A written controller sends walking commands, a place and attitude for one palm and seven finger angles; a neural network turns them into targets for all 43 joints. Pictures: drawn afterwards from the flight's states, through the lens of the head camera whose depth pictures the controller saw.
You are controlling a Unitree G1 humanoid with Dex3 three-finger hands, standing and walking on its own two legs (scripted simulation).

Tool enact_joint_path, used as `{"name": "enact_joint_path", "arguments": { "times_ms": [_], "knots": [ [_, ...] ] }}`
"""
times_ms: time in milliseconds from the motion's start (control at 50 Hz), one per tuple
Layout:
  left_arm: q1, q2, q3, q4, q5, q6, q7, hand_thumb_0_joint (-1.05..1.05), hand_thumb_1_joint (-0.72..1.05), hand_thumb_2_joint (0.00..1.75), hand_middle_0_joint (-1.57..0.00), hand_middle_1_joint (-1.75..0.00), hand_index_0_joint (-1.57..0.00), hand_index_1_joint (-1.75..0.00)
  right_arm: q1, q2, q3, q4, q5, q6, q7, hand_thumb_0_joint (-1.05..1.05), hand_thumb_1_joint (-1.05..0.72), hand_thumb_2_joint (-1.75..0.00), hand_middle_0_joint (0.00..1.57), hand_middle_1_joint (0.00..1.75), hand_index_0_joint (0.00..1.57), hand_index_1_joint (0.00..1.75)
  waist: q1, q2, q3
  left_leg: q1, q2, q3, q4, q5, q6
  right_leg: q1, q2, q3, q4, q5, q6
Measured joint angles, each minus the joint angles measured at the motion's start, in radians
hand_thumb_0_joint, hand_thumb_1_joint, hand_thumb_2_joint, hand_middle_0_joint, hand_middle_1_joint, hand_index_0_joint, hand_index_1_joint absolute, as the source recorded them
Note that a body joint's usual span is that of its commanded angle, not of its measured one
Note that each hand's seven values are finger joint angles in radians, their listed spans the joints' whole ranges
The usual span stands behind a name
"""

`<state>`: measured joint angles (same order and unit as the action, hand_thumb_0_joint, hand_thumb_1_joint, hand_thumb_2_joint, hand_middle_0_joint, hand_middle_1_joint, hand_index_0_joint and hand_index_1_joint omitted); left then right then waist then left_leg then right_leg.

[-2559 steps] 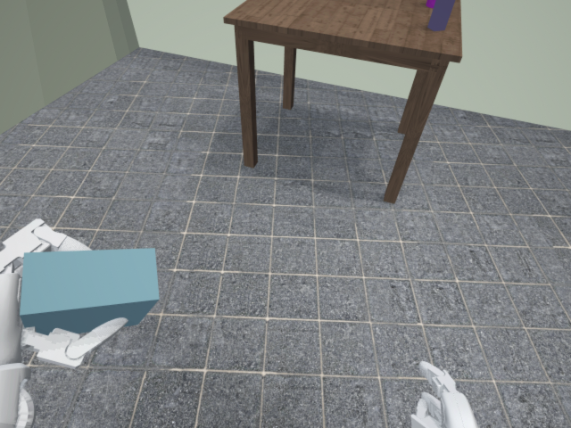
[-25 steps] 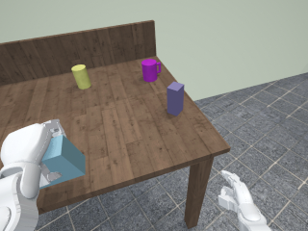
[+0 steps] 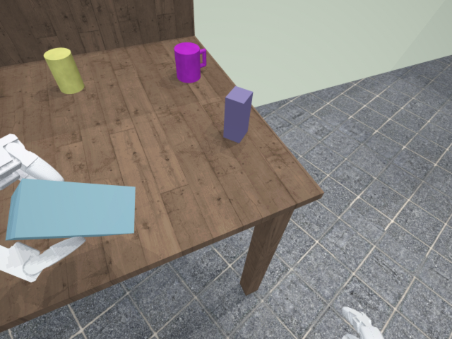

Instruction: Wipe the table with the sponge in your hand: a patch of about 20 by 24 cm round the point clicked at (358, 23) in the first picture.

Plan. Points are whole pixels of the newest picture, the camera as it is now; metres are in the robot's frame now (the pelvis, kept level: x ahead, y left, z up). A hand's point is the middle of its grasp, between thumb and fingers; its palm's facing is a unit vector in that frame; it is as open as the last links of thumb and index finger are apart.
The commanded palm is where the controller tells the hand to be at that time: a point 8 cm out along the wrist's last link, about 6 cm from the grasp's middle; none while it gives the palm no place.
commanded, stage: step back with the hand held close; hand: left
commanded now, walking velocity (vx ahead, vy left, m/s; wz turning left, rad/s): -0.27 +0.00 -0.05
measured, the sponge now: (84, 214) +0.23 +0.20 +0.17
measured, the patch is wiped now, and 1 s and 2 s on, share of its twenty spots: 0.95 0.95 0.95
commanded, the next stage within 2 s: stop stepping back and stand still in 1.14 s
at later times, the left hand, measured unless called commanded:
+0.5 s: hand out of the picture +0.16 +0.27 +0.21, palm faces +0.46 -0.80 -0.38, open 9.7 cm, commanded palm +0.11 +0.30 +0.22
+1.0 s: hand out of the picture +0.09 +0.26 +0.22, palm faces +0.36 -0.88 -0.32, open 9.8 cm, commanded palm +0.03 +0.30 +0.22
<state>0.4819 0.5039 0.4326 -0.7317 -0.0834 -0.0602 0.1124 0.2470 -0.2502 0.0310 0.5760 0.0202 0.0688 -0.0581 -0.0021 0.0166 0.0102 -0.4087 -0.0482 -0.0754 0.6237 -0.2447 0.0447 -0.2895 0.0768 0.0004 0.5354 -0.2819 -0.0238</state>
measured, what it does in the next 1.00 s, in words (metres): walks backwards: right foot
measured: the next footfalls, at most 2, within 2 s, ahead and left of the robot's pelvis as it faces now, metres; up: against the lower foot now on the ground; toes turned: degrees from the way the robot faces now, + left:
right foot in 1.00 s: -0.20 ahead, -0.12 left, +0.00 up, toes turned -5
left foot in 1.18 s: -0.13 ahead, +0.15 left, +0.00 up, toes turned -8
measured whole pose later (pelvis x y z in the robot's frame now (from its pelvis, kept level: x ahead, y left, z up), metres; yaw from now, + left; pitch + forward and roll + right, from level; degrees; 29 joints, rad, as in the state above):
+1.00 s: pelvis -0.15 +0.03 -0.01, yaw -5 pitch +2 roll -4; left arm 0.32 0.44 0.42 -0.63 -0.07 -0.18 0.12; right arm 0.17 -0.14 0.05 0.61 0.00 -0.07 -0.02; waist 0.01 0.00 -0.03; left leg -0.60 0.05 0.07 0.52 -0.04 0.01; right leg -0.15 0.03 -0.01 0.51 -0.39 -0.05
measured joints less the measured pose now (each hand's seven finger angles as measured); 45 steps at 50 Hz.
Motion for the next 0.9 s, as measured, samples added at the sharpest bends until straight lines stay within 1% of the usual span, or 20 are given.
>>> {"name": "enact_joint_path", "arguments": {
  "times_ms": [40, 80, 180, 220, 260, 340, 400, 460, 520, 560, 600, 620, 640, 660, 700, 740, 760, 800, 840, 900],
  "knots": [
    [0.005, 0.01, 0.028, 0.035, -0.005, -0.017, 0.007, -0.01, -0.51, 1.05, -0.77, -1.4, -0.81, -1.37, 0.005, 0.003, -0.009, 0.017, 0.008, 0.005, -0.001, 0.01, -0.91, -0.9, 0.2, 0.3, 0.2, 0.3, -0.006, 0.01, -0.008, -0.011, 0.0, 0.005, 0.001, 0.004, 0.003, -0.011, -0.001, 0.005, -0.002, 0.007, 0.005],
    [0.006, 0.006, 0.034, 0.077, -0.006, -0.02, 0.012, -0.01, -0.51, 1.06, -0.77, -1.4, -0.81, -1.37, 0.007, 0.009, -0.013, 0.023, 0.015, 0.006, -0.003, 0.01, -0.91, -0.9, 0.2, 0.3, 0.2, 0.3, -0.014, 0.012, -0.016, -0.017, -0.002, 0.013, 0.003, 0.007, 0.006, -0.022, -0.004, 0.011, 0.007, 0.008, 0.009],
    [0.01, -0.043, -0.007, 0.128, 0.004, -0.006, 0.013, -0.01, -0.51, 1.06, -0.77, -1.41, -0.8, -1.37, -0.004, 0.025, -0.004, 0.012, 0.013, -0.017, -0.004, 0.01, -0.91, -0.9, 0.2, 0.3, 0.2, 0.3, -0.025, -0.002, -0.032, -0.031, -0.006, 0.029, 0.008, 0.016, 0.018, -0.046, -0.01, 0.024, 0.032, 0.011, 0.019],
    [0.013, -0.062, -0.03, 0.116, 0.015, -0.007, 0.01, -0.01, -0.51, 1.06, -0.77, -1.41, -0.8, -1.37, -0.014, 0.029, 0.002, 0.002, 0.006, -0.032, -0.003, 0.01, -0.91, -0.9, 0.2, 0.3, 0.2, 0.3, -0.022, -0.01, -0.033, -0.041, -0.007, 0.03, 0.013, 0.021, 0.022, -0.056, -0.01, 0.024, 0.037, 0.015, 0.022],
    [0.013, -0.065, -0.04, 0.089, 0.029, -0.015, 0.006, -0.01, -0.51, 1.06, -0.77, -1.41, -0.8, -1.37, -0.026, 0.032, 0.006, -0.009, -0.001, -0.047, -0.002, 0.01, -0.91, -0.9, 0.2, 0.3, 0.2, 0.3, -0.016, -0.017, -0.03, -0.052, -0.007, 0.029, 0.022, 0.025, 0.025, -0.067, -0.01, 0.022, 0.047, 0.019, 0.025],
    [-0.008, -0.05, -0.022, 0.044, 0.051, -0.05, 0.001, -0.01, -0.52, 1.06, -0.78, -1.4, -0.81, -1.37, -0.048, 0.032, 0.004, -0.026, -0.014, -0.076, 0.004, 0.01, -0.91, -0.9, 0.2, 0.3, 0.2, 0.3, 0.002, -0.017, -0.02, -0.078, -0.004, 0.02, 0.052, 0.025, 0.027, -0.085, -0.006, 0.009, 0.066, 0.022, 0.026],
    [-0.038, -0.044, 0.004, 0.047, 0.054, -0.073, 0.001, -0.01, -0.52, 1.06, -0.78, -1.4, -0.81, -1.37, -0.056, 0.029, -0.001, -0.031, -0.015, -0.085, 0.006, 0.01, -0.91, -0.9, 0.2, 0.3, 0.2, 0.3, 0.015, -0.001, -0.022, -0.09, 0.003, 0.014, 0.074, 0.016, 0.025, -0.086, -0.002, -0.004, 0.068, 0.026, 0.025],
    [-0.071, -0.054, 0.011, 0.076, 0.044, -0.082, 0.006, -0.01, -0.52, 1.06, -0.78, -1.4, -0.81, -1.37, -0.056, 0.031, -0.003, -0.023, -0.009, -0.082, 0.008, 0.01, -0.91, -0.9, 0.2, 0.3, 0.2, 0.3, 0.02, 0.005, -0.033, -0.103, 0.013, 0.022, 0.097, -0.03, 0.015, -0.087, -0.006, -0.016, 0.069, 0.029, 0.021],
    [-0.099, -0.082, -0.013, 0.098, 0.033, -0.079, 0.014, -0.01, -0.52, 1.06, -0.78, -1.41, -0.81, -1.37, -0.056, 0.031, -0.001, -0.012, -0.004, -0.075, 0.006, 0.01, -0.91, -0.9, 0.2, 0.3, 0.2, 0.3, 0.018, 0.001, -0.039, -0.122, 0.021, 0.034, 0.125, -0.085, -0.004, -0.095, -0.014, -0.027, 0.079, 0.028, 0.021],
    [-0.113, -0.098, -0.038, 0.099, 0.029, -0.074, 0.018, -0.01, -0.52, 1.06, -0.78, -1.41, -0.81, -1.37, -0.06, 0.03, -0.001, -0.006, -0.002, -0.067, 0.006, 0.01, -0.91, -0.9, 0.2, 0.3, 0.2, 0.3, 0.009, -0.007, -0.03, -0.134, 0.025, 0.044, 0.143, -0.102, -0.019, -0.103, -0.021, -0.034, 0.094, 0.026, 0.024],
    [-0.117, -0.102, -0.057, 0.083, 0.027, -0.071, 0.018, -0.01, -0.52, 1.06, -0.78, -1.41, -0.81, -1.37, -0.066, 0.031, -0.002, -0.008, -0.001, -0.059, 0.005, 0.01, -0.91, -0.9, 0.2, 0.3, 0.2, 0.3, -0.003, -0.02, -0.014, -0.141, 0.03, 0.06, 0.141, -0.061, -0.017, -0.115, -0.031, -0.039, 0.117, 0.022, 0.031],
    [-0.114, -0.098, -0.062, 0.069, 0.028, -0.071, 0.017, -0.01, -0.52, 1.06, -0.78, -1.41, -0.81, -1.37, -0.068, 0.032, -0.002, -0.013, -0.001, -0.056, 0.005, 0.01, -0.91, -0.9, 0.2, 0.3, 0.2, 0.3, -0.008, -0.028, -0.005, -0.144, 0.033, 0.069, 0.135, -0.022, -0.007, -0.123, -0.034, -0.039, 0.129, 0.02, 0.035],
    [-0.106, -0.087, -0.059, 0.051, 0.03, -0.072, 0.016, -0.01, -0.52, 1.06, -0.78, -1.41, -0.81, -1.37, -0.069, 0.033, -0.001, -0.021, -0.002, -0.055, 0.005, 0.01, -0.91, -0.9, 0.2, 0.3, 0.2, 0.3, -0.011, -0.035, 0.004, -0.147, 0.037, 0.079, 0.126, 0.03, 0.011, -0.135, -0.036, -0.038, 0.144, 0.018, 0.038],
    [-0.096, -0.074, -0.049, 0.034, 0.035, -0.075, 0.015, -0.01, -0.52, 1.06, -0.78, -1.41, -0.81, -1.37, -0.071, 0.036, -0.002, -0.029, -0.005, -0.058, 0.006, 0.01, -0.91, -0.9, 0.2, 0.3, 0.2, 0.3, -0.011, -0.042, 0.013, -0.152, 0.039, 0.089, 0.125, 0.06, 0.034, -0.154, -0.036, -0.031, 0.176, -0.013, 0.035],
    [-0.082, -0.049, -0.019, 0.011, 0.051, -0.081, 0.013, -0.01, -0.52, 1.06, -0.78, -1.41, -0.81, -1.37, -0.077, 0.049, -0.009, -0.03, -0.017, -0.077, 0.012, 0.01, -0.91, -0.9, 0.2, 0.3, 0.2, 0.3, -0.005, -0.051, 0.031, -0.155, 0.046, 0.105, 0.121, 0.064, 0.054, -0.2, -0.016, 0.007, 0.348, -0.114, 0.039],
    [-0.082, -0.027, 0.009, 0.004, 0.059, -0.086, 0.012, -0.01, -0.52, 1.06, -0.78, -1.41, -0.81, -1.37, -0.072, 0.062, -0.014, -0.022, -0.025, -0.096, 0.021, 0.01, -0.91, -0.9, 0.2, 0.3, 0.2, 0.3, 0.001, -0.042, 0.034, -0.155, 0.057, 0.105, 0.09, 0.08, 0.055, -0.216, 0.008, 0.025, 0.515, -0.166, 0.041],
    [-0.085, -0.019, 0.022, 0.0, 0.055, -0.086, 0.014, -0.01, -0.52, 1.06, -0.78, -1.4, -0.81, -1.37, -0.068, 0.068, -0.014, -0.013, -0.026, -0.105, 0.025, 0.01, -0.91, -0.9, 0.2, 0.3, 0.2, 0.3, 0.007, -0.039, 0.03, -0.152, 0.064, 0.106, 0.063, 0.1, 0.053, -0.207, 0.012, 0.027, 0.555, -0.184, 0.042],
    [-0.096, -0.016, 0.04, -0.006, 0.046, -0.089, 0.023, -0.01, -0.52, 1.06, -0.78, -1.4, -0.81, -1.37, -0.061, 0.082, -0.008, 0.01, -0.023, -0.117, 0.033, 0.01, -0.91, -0.9, 0.2, 0.3, 0.2, 0.3, 0.021, -0.034, 0.015, -0.145, 0.08, 0.111, 0.001, 0.143, 0.049, -0.166, 0.01, 0.022, 0.544, -0.203, 0.044],
    [-0.117, -0.032, 0.043, -0.001, 0.039, -0.094, 0.03, -0.01, -0.52, 1.06, -0.78, -1.4, -0.81, -1.37, -0.056, 0.092, 0.0, 0.027, -0.018, -0.126, 0.036, 0.01, -0.91, -0.9, 0.2, 0.3, 0.2, 0.3, 0.03, -0.026, -0.002, -0.138, 0.096, 0.115, -0.063, 0.185, 0.042, -0.106, 0.003, 0.012, 0.47, -0.215, 0.04],
    [-0.153, -0.068, 0.022, 0.033, 0.03, -0.101, 0.031, -0.01, -0.52, 1.06, -0.78, -1.41, -0.81, -1.37, -0.056, 0.101, 0.008, 0.041, -0.019, -0.141, 0.04, 0.01, -0.91, -0.9, 0.2, 0.3, 0.2, 0.3, 0.026, -0.006, -0.024, -0.133, 0.112, 0.12, -0.145, 0.245, 0.026, -0.013, -0.003, -0.003, 0.326, -0.214, 0.024]
  ]
}}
